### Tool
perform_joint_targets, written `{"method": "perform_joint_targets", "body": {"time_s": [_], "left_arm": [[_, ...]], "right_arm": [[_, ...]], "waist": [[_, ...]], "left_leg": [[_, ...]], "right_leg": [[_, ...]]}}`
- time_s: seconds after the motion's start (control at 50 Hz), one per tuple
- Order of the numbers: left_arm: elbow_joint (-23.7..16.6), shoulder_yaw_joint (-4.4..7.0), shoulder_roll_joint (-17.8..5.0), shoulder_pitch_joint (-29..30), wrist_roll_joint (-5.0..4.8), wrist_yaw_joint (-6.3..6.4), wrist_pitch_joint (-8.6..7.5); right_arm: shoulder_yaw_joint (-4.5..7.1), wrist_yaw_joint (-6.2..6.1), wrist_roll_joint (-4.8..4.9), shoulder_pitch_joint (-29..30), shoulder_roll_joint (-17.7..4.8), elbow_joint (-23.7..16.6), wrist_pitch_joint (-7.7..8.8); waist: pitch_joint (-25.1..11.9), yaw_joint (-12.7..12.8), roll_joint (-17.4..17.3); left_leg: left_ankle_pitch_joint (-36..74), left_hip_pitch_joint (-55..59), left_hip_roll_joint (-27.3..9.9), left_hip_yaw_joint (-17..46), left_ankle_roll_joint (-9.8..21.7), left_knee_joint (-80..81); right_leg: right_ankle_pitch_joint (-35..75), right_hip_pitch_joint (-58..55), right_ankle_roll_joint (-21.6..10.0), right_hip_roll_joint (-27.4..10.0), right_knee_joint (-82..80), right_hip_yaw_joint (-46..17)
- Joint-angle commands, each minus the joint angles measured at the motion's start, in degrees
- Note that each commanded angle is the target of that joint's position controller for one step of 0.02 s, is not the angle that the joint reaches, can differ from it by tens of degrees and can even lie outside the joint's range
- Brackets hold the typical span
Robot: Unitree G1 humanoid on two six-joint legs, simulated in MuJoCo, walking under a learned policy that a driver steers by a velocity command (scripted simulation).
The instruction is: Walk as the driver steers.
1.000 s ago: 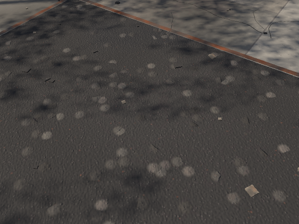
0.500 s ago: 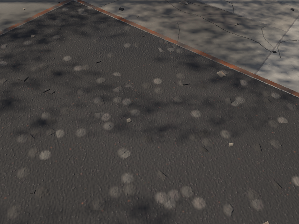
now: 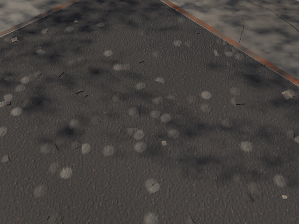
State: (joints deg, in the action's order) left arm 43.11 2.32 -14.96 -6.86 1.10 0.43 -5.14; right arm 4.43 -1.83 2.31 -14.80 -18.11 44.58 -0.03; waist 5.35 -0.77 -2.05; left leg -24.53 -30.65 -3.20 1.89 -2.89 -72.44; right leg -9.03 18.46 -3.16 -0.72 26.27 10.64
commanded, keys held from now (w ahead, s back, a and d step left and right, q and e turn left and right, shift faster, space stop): q+shift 0.94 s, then shift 0.06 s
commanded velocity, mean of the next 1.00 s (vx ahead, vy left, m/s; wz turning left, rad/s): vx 0.06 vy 0.00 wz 0.93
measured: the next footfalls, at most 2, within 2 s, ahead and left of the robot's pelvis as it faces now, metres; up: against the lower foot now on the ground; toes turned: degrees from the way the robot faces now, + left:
left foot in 0.26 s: +0.23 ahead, +0.13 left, +0.00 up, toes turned +18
right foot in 0.72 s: +0.35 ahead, -0.05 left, +0.00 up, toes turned +47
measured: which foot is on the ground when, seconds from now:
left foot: up 0.00-0.24, down 0.26-0.72, up 0.74-1.00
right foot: down 0.00-0.28, up 0.30-0.70, down 0.72-1.00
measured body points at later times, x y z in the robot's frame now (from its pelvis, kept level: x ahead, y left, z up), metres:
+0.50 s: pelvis +0.15 +0.03 +0.00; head +0.20 +0.07 +0.45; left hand +0.25 +0.36 -0.09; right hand +0.39 -0.19 -0.08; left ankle +0.19 +0.12 -0.73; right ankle +0.25 -0.13 -0.67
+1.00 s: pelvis +0.23 -0.01 +0.01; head +0.26 +0.03 +0.45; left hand +0.08 +0.28 -0.09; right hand +0.56 -0.04 -0.08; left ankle +0.11 +0.09 -0.67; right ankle +0.33 -0.08 -0.73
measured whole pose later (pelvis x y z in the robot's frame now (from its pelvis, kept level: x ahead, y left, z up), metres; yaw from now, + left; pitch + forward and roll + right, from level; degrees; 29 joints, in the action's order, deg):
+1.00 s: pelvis +0.23 -0.01 +0.01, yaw +54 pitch +2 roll -1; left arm 41.6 4.0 -15.8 -6.9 1.0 2.1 0.9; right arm 5.2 -0.2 1.3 -11.0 -19.9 30.4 -4.2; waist 4.5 1.3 -2.1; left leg -20.9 -32.1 -4.2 1.7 -5.6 -59.3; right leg -11.5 13.1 -0.8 -2.0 22.9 7.0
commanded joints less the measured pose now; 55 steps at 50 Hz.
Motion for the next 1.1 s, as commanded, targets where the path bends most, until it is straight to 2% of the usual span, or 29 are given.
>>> {"method": "perform_joint_targets", "body": {"time_s": [0.02, 0.1, 0.2, 0.24, 0.26, 0.28, 0.3, 0.32, 0.34, 0.36, 0.38, 0.4, 0.44, 0.5, 0.58, 0.64, 0.68, 0.7, 0.72, 0.74, 0.76, 0.78, 0.8, 0.82, 0.9, 0.96, 1.0, 1.04, 1.1], "left_arm": [[-2.92, 1.55, -5.23, 6.53, 0.04, 0.3, -1.31], [-2.55, 2.68, -8.56, 7.93, -1.16, 1.16, -0.08], [-1.91, 3.95, -11.76, 6.15, -3.1, 0.62, 2.96], [-1.97, 4.26, -11.65, 6.12, -4.02, 0.36, 4.14], [-1.53, 4.1, -10.39, 4.31, -4.04, 0.01, 4.74], [-2.69, 3.55, -8.07, 1.91, -2.04, -0.27, 4.74], [-5.61, 3.04, -7.23, 1.95, -0.45, -0.31, 4.33], [-5.08, 3.35, -9.91, 3.75, -0.9, -0.6, 3.71], [-6.05, 3.26, -9.25, 6.86, -1.97, -0.52, 3.24], [-5.29, 3.16, -8.38, 7.33, -1.3, 0.07, 3.16], [-5.07, 3.41, -9.1, 7.36, -0.6, 0.65, 3.39], [-4.87, 3.53, -9.14, 7.36, -0.58, 0.61, 3.68], [-4.0, 3.15, -7.34, 6.44, -0.84, 0.35, 3.9], [-3.58, 2.5, -5.66, 7.03, -1.3, 0.44, 4.11], [-3.35, 2.87, -6.64, 7.28, -1.66, 0.27, 4.24], [-3.42, 3.35, -7.57, 6.74, -1.75, -0.21, 3.4], [-2.75, 4.0, -8.55, 3.88, -1.82, -0.63, 2.82], [-1.93, 4.5, -9.14, 1.32, -1.71, -0.67, 2.67], [-1.87, 5.34, -12.05, 0.04, -1.14, -0.41, 2.96], [-2.46, 5.78, -16.1, 1.89, 0.2, 0.01, 3.85], [-3.7, 5.43, -13.54, 3.42, 1.63, 0.15, 3.54], [-5.25, 4.55, -10.27, 6.34, 1.09, 0.75, 3.54], [-5.82, 4.09, -8.55, 8.12, 0.21, 1.4, 3.91], [-6.09, 3.82, -8.22, 8.15, -0.53, 2.06, 4.2], [-5.09, 3.9, -10.01, 2.02, 0.07, 2.88, 5.14], [-4.53, 4.58, -11.94, -0.96, 0.08, 2.17, 5.58], [-4.42, 5.02, -13.39, -0.58, -0.34, 1.26, 5.8], [-4.37, 5.23, -14.16, 0.38, -1.04, 0.36, 5.74], [-3.5, 5.12, -14.27, 0.5, -2.92, -0.39, 5.28]], "right_arm": [[0.4, -0.06, -0.25, -6.12, 0.44, -4.91, -2.26], [0.29, 2.06, -1.5, -2.39, -0.52, -6.9, -2.35], [2.0, 4.41, -0.98, 3.63, -5.11, -11.42, -3.57], [3.25, 4.17, -0.89, 0.31, -6.65, -11.69, -3.47], [4.64, 3.32, -1.15, -6.03, -9.0, -10.16, -2.94], [6.57, 1.8, -1.17, -7.05, -16.46, -10.75, -2.33], [6.19, 2.08, -3.75, -3.99, -18.8, -13.38, -1.54], [5.3, 3.28, -3.58, -2.82, -15.78, -15.08, 0.07], [4.72, 3.38, -2.74, -1.37, -14.17, -15.06, 1.06], [4.32, 2.94, -1.28, 0.91, -12.22, -14.9, 1.12], [3.82, 2.03, -0.72, 3.71, -10.62, -15.55, 0.66], [3.51, 1.15, -1.1, 5.34, -9.78, -16.58, 0.12], [3.78, 0.15, -1.9, 5.39, -10.12, -17.4, -0.54], [4.33, -0.78, -1.53, 3.84, -10.92, -17.53, -1.31], [4.27, -0.89, -1.67, 4.81, -10.39, -18.39, -2.33], [4.2, -0.43, -1.6, 5.48, -10.11, -18.97, -2.75], [4.07, -0.24, -1.21, 6.98, -9.88, -19.59, -3.01], [3.78, -0.16, -0.79, 8.09, -9.35, -19.91, -3.15], [2.94, 0.03, -0.87, 5.52, -6.64, -19.83, -3.32], [2.34, 0.22, -0.57, 2.58, -4.7, -20.7, -3.18], [3.81, 0.73, -1.53, 2.3, -10.24, -20.57, -2.24], [4.65, 1.02, -1.31, 2.42, -13.07, -19.07, -2.2], [4.71, 1.0, -1.24, 2.02, -12.59, -17.75, -2.62], [4.29, 0.98, -1.54, 1.42, -11.08, -17.2, -3.05], [2.3, 1.47, -0.37, 6.41, -6.99, -19.6, -3.04], [1.47, 1.68, -0.92, 8.88, -5.5, -20.74, -2.89], [0.83, 1.78, -1.49, 8.85, -4.29, -20.79, -2.77], [0.89, 1.76, -1.5, 7.44, -4.62, -19.78, -2.93], [1.21, 2.06, -1.46, 5.43, -4.79, -18.52, -3.44]], "waist": [[-4.65, -3.52, 7.96], [-7.68, -2.45, 5.29], [-6.81, -0.97, 5.07], [-8.17, -3.22, 4.69], [-10.14, -5.93, 0.87], [-8.8, -3.91, -14.52], [-17.58, -0.26, -19.29], [-22.61, -2.69, -7.61], [-18.62, -1.84, -3.55], [-13.7, -0.14, 1.38], [-12.22, 1.23, 1.07], [-12.11, 2.15, -0.2], [-13.52, 2.22, -0.63], [-14.52, 1.28, -1.5], [-13.05, 0.17, -6.15], [-12.43, -0.43, -8.65], [-12.37, 0.77, -9.45], [-12.31, 2.18, -8.6], [-14.01, 1.02, -1.7], [-11.91, -2.61, 15.59], [-9.76, -2.29, 16.86], [-8.54, -2.42, 12.55], [-7.16, -2.41, 9.57], [-6.77, -1.92, 8.41], [-6.22, 2.58, 8.98], [-8.46, 4.68, 9.84], [-9.74, 4.23, 10.1], [-10.46, 3.32, 11.06], [-10.82, 1.48, 12.12]], "left_leg": [[4.99, 1.03, -5.19, 0.56, -0.64, 5.76], [22.28, 5.27, -4.24, -2.9, 1.39, 22.26], [16.15, 4.93, -2.29, -7.23, 5.05, 30.17], [14.34, 10.31, 1.09, -9.78, 7.81, 35.61], [21.12, 19.07, 3.5, -8.33, 10.43, 41.19], [55.39, 26.65, -5.13, 9.4, 15.68, 44.92], [45.99, 37.35, -14.17, 35.09, 28.11, 49.0], [34.32, 37.65, -16.44, 37.54, 27.27, 53.82], [27.34, 34.3, -15.05, 33.69, 24.42, 54.63], [23.75, 29.24, -12.06, 28.86, 20.88, 54.5], [23.15, 24.78, -10.02, 25.42, 18.85, 54.23], [23.84, 21.43, -7.62, 23.0, 17.44, 54.22], [28.52, 20.62, -5.08, 20.94, 16.62, 53.15], [26.52, 20.79, -3.97, 22.31, 16.24, 51.99], [16.61, 17.51, -2.25, 25.8, 14.21, 51.87], [16.54, 17.7, -1.62, 29.32, 13.31, 50.29], [17.26, 16.67, -0.4, 31.1, 12.09, 48.17], [15.14, 14.39, 1.49, 30.23, 10.54, 45.9], [0.99, 9.01, 5.51, 25.71, 7.99, 38.07], [-11.59, -2.73, 14.62, 12.04, 4.72, 25.44], [-9.41, -6.89, 9.49, 10.34, 2.17, 12.72], [-4.84, -6.33, 6.65, 8.87, 1.18, 8.02], [-0.83, -6.12, 5.58, 7.66, 0.37, 5.53], [2.14, -7.43, 4.91, 6.49, -0.36, 1.71], [5.4, -11.37, 0.48, 0.32, -2.51, 5.23], [3.7, -9.24, -1.69, -0.51, -3.33, 12.44], [1.92, -3.17, -1.16, -1.86, -2.68, 18.48], [1.78, 2.92, 0.49, -3.88, -1.76, 24.42], [6.05, 10.09, 2.26, -4.47, 0.96, 37.95]], "right_leg": [[27.15, 0.54, -9.35, -17.01, -14.24, -6.22], [27.56, -4.6, -8.74, -14.91, -11.53, 1.8], [25.86, -13.02, -5.56, -18.34, -3.95, 3.33], [30.8, -14.11, -2.57, -17.57, 5.82, 5.06], [28.12, -10.58, -0.06, -14.61, 17.25, 5.83], [-3.75, 2.99, 4.6, -6.86, 34.58, 6.14], [-31.47, 20.03, 7.51, 4.26, 51.31, -4.44], [-29.16, 22.03, 6.18, 2.65, 53.37, -15.84], [-24.32, 23.28, 4.59, 1.74, 51.46, -17.02], [-20.42, 23.12, 4.23, 0.02, 46.87, -17.5], [-17.02, 20.94, 4.16, -0.95, 41.82, -18.1], [-14.94, 17.27, 4.39, -0.71, 38.65, -17.85], [-12.34, 14.27, 5.82, 1.62, 32.53, -17.13], [-10.5, 12.65, 7.51, 3.62, 24.26, -18.1], [-7.72, 9.07, 7.63, 4.86, 17.29, -18.85], [-8.41, 5.92, 6.52, 5.18, 11.15, -19.21], [-6.17, 0.7, 5.32, 4.73, 3.23, -18.77], [-0.87, -4.39, 4.49, 3.34, -3.76, -17.97], [-0.1, -11.82, 1.29, -5.77, -7.5, -24.51], [5.17, -14.75, -6.73, -17.28, -10.6, -38.72], [4.52, -10.5, -11.32, -22.31, -12.13, -44.06], [2.41, -8.81, -10.21, -19.61, -11.06, -37.5], [-0.08, -7.73, -7.78, -15.27, -10.19, -30.84], [0.21, -8.54, -6.79, -13.29, -9.68, -27.13], [8.97, -14.34, -8.86, -13.2, -10.46, -18.27], [13.54, -18.34, -10.21, -15.4, -9.83, -15.61], [17.57, -16.56, -10.17, -15.76, -8.96, -12.99], [20.67, -14.58, -9.68, -15.87, -7.79, -10.83], [20.72, -14.84, -7.77, -16.57, -3.85, -10.33]]}}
